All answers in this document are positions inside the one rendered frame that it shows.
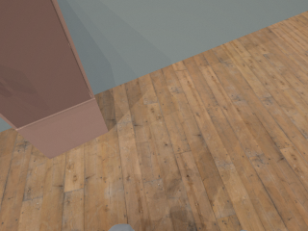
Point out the cupboard door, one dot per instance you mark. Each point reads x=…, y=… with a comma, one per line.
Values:
x=39, y=75

